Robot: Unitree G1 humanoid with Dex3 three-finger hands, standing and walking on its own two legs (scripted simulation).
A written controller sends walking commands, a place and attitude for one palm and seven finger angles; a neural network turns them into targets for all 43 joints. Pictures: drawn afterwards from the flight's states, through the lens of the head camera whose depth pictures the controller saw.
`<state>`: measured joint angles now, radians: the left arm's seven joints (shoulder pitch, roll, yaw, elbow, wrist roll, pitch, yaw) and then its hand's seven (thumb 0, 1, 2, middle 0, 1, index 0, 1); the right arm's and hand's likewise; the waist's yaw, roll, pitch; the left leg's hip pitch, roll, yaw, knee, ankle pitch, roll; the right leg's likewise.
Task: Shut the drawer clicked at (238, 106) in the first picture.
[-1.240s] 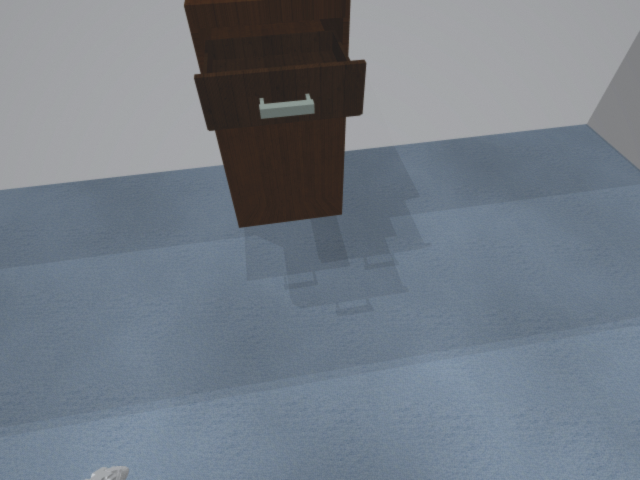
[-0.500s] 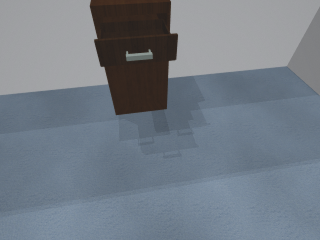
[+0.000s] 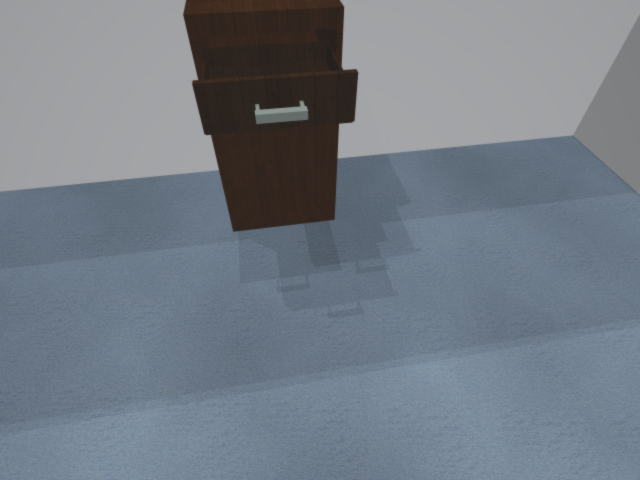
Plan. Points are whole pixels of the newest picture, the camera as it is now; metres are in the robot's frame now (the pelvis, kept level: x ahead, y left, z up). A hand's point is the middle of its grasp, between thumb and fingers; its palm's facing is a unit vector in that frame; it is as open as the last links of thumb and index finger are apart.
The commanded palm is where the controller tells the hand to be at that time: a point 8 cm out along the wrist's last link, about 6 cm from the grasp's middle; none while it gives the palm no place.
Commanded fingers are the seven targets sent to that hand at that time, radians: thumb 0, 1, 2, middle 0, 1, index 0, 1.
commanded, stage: look at it before walking up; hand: left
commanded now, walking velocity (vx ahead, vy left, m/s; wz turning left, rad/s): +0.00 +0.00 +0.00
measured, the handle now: (280, 110) +0.96 +0.16 -0.03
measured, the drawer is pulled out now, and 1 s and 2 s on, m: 0.30 0.30 0.30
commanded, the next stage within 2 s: walk to a spot facing it in 0.40 s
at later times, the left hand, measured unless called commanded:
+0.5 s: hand out of the picture +0.07 +0.24 -0.16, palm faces -0.02 -0.95 -0.32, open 7.4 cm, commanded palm none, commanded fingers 0.00 0.90 0.90 -0.20 -0.30 -0.20 -0.30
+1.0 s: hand out of the picture +0.16 +0.15 -0.19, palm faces -0.16 -0.97 -0.20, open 7.4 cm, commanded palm none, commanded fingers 0.00 0.90 0.90 -0.20 -0.30 -0.20 -0.30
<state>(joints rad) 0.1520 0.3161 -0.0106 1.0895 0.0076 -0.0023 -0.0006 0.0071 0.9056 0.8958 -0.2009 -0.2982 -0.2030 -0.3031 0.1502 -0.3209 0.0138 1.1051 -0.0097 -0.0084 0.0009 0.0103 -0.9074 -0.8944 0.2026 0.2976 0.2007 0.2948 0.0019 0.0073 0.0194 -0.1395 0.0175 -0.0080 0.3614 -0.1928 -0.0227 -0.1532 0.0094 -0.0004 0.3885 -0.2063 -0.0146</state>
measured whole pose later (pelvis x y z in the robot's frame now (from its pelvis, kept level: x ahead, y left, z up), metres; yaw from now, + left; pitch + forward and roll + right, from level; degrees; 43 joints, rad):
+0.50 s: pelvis +0.01 +0.00 +0.00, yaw +0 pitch -2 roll +0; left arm 0.16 0.31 -0.01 1.10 0.01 -0.01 0.00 0.01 0.91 0.90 -0.20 -0.30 -0.20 -0.30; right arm 0.14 -0.32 0.01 1.11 -0.01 -0.01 0.00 0.01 -0.91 -0.89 0.20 0.30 0.20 0.29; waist 0.00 0.00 0.02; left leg -0.13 0.02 -0.01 0.35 -0.19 -0.02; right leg -0.14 0.01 0.00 0.37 -0.20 -0.01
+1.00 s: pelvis +0.09 -0.03 -0.03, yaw -12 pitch -1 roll +0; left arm 0.27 0.18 0.06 0.99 0.02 -0.04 -0.03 0.01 0.91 0.90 -0.20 -0.30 -0.20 -0.30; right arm 0.40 -0.21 -0.04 1.12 -0.02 -0.02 0.00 0.01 -0.91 -0.89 0.20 0.30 0.20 0.29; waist 0.01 0.03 0.08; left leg -0.22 0.14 0.13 0.93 -0.51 -0.02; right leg -0.38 -0.01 -0.11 0.70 -0.31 -0.06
